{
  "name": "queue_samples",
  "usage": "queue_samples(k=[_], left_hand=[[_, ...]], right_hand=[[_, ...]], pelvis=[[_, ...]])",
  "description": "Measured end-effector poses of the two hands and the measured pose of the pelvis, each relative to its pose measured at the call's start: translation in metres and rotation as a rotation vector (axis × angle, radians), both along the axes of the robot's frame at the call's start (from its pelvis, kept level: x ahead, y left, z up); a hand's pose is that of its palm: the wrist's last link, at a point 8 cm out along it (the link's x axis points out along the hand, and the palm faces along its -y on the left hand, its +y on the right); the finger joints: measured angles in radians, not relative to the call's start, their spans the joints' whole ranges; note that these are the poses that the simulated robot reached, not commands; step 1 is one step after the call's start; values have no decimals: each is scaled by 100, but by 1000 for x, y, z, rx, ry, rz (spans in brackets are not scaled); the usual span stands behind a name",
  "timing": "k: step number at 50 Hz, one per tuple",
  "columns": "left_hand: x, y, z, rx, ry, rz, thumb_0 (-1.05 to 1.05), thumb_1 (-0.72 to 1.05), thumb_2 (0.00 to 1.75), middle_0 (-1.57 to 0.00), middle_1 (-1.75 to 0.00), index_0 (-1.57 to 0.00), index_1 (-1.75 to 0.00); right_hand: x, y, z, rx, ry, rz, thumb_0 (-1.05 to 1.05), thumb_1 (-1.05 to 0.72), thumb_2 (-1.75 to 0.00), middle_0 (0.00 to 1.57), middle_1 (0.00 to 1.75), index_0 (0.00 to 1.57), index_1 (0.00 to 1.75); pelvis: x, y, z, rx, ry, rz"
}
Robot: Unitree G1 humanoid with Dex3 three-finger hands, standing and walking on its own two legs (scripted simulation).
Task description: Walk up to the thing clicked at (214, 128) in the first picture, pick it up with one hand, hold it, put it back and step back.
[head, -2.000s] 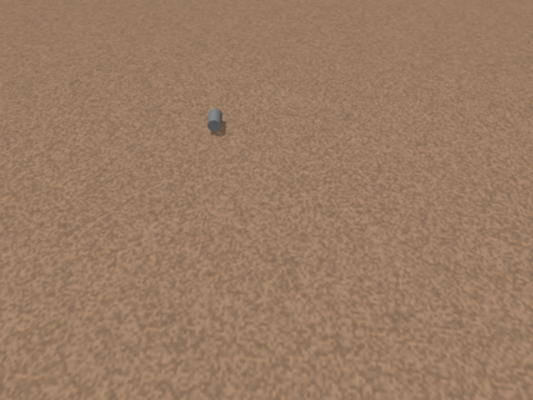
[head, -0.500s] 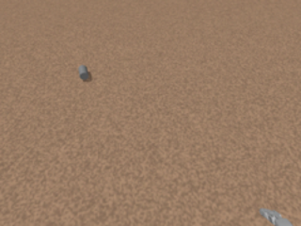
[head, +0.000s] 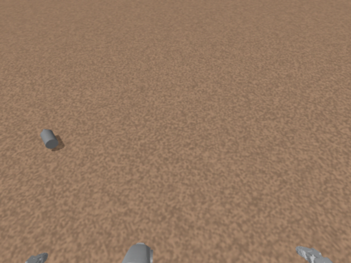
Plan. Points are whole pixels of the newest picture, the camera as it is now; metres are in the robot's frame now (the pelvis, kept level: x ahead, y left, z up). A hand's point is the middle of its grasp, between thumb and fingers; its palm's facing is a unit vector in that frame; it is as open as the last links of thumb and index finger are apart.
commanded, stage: walk up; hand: left
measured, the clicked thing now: (48, 137) +1.07 +0.92 -0.71
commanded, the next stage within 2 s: none
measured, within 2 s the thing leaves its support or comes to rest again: neither
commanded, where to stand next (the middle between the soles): +0.63 +1.07 m, yaw -53 degrees
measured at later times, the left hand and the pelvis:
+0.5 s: hand (7, 194) +0.35 +0.50 -0.12, palm faces -0.32 -0.75 -0.57, open 7.4 cm; pelvis +0.18 +0.22 -0.01, yaw -16 degrees
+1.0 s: hand out of the picture +0.54 +0.70 -0.14, palm faces -0.43 -0.69 -0.58, open 7.4 cm; pelvis +0.32 +0.45 -0.01, yaw -27 degrees
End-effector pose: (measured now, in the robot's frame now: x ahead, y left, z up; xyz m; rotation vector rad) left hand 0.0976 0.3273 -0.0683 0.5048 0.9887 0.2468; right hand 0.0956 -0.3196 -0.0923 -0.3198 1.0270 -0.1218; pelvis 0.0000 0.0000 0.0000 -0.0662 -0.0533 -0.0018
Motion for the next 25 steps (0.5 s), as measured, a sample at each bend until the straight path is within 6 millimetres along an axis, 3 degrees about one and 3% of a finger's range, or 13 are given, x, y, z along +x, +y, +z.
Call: queue_samples(k=[3,6,9,11,15,19,22,25], left_hand=[[19,38,-6,2,49,-38,0,90,90,-21,-30,-21,-30],[49,90,-16,23,80,-65,0,90,90,-21,-30,-21,-30],[92,145,-32,84,110,-84,0,89,90,-21,-30,-21,-30],[121,165,-31,102,113,-87,1,90,90,-21,-30,-21,-30],[169,182,-15,74,116,-139,1,90,90,-21,-30,-20,-30],[206,190,-2,74,161,-202,0,91,90,-21,-30,-20,-30],[232,194,2,84,175,-246,0,90,90,-21,-30,-20,-30],[256,205,0,102,137,-272,0,90,90,-21,-30,-20,-30]], right_hand=[[35,29,9,-8,-69,-9,1,-90,-90,20,30,20,30],[56,57,11,-49,-101,-49,1,-90,-90,20,30,20,30],[52,89,2,-94,-103,-125,1,-90,-90,20,30,20,30],[36,114,-1,-84,-42,-189,0,-90,-90,20,30,20,30],[4,158,1,-52,107,-283,1,-90,-90,20,30,20,30],[-16,192,0,-36,182,-356,1,-90,-90,20,30,20,30],[-20,213,-10,-17,212,-411,1,-90,-90,20,30,20,30],[-9,229,-28,5,223,-437,1,-90,-90,20,30,20,30]], pelvis=[[24,39,-3,11,6,-47],[52,85,-14,14,19,-92],[74,123,-30,39,27,-127],[85,139,-26,39,32,-147],[111,164,-4,57,49,-191],[140,192,6,68,57,-227],[160,210,6,75,56,-256],[179,224,-6,71,50,-286]])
